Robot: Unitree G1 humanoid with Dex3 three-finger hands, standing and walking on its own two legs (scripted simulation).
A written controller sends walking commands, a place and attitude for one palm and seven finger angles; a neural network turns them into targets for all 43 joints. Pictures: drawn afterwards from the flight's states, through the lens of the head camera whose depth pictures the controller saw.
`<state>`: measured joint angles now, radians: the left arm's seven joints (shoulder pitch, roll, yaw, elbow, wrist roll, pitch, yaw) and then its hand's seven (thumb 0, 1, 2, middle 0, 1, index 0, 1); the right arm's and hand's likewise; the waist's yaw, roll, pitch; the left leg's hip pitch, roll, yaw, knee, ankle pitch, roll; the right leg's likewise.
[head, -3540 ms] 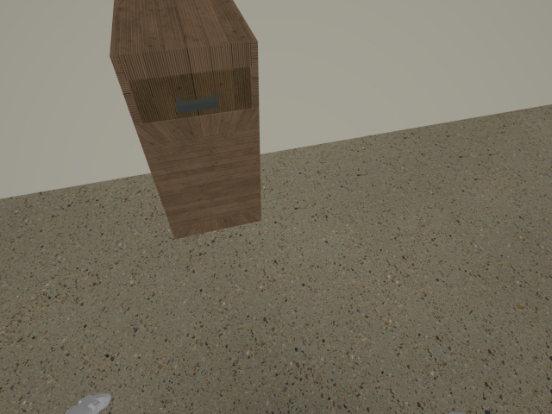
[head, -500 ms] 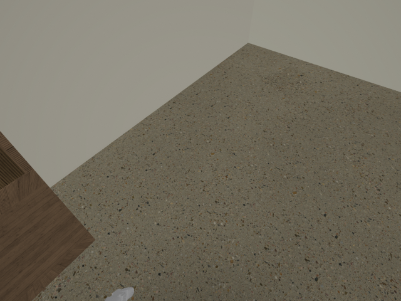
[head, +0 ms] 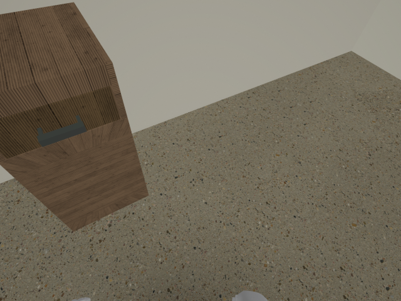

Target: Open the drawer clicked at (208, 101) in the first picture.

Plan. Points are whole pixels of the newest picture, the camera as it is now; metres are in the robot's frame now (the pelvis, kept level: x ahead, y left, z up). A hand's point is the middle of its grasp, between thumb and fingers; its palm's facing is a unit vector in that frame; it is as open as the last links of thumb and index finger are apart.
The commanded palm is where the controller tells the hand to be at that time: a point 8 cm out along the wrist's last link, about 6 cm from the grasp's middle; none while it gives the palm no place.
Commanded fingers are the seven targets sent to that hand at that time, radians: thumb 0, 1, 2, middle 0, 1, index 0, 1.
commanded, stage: turn to face it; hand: left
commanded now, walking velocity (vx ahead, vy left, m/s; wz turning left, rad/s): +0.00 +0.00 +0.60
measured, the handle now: (61, 129) +0.56 +0.44 -0.09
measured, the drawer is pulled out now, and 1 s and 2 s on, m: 0.00 0.00 0.00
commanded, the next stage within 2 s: take the last steps up to it in 0.80 s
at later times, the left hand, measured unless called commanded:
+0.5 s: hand out of the picture -0.02 +0.16 -0.15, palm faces +0.35 -0.90 -0.26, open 7.4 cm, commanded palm none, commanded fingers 0.00 0.90 0.90 -0.20 -0.30 -0.20 -0.30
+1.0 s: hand out of the picture -0.05 +0.21 -0.16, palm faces +0.49 -0.84 -0.24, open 7.4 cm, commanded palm none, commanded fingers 0.00 0.90 0.90 -0.20 -0.30 -0.20 -0.30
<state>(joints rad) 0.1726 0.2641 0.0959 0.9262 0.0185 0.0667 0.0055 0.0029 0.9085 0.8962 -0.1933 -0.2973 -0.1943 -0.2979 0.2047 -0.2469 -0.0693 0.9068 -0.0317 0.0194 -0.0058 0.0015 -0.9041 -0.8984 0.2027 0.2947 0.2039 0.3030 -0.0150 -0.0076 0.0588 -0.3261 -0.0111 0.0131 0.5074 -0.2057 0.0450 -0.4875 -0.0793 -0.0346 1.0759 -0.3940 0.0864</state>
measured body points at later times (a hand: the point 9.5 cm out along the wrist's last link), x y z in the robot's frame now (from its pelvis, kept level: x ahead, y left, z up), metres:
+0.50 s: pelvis -0.01 -0.04 +0.00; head +0.02 -0.05 +0.45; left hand -0.04 +0.20 -0.13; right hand +0.15 -0.27 -0.15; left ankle -0.07 +0.09 -0.68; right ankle +0.00 -0.16 -0.74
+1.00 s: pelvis -0.02 -0.01 +0.01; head -0.01 +0.01 +0.45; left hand -0.08 +0.26 -0.14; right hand +0.14 -0.18 -0.14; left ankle -0.08 +0.08 -0.74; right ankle +0.03 -0.14 -0.69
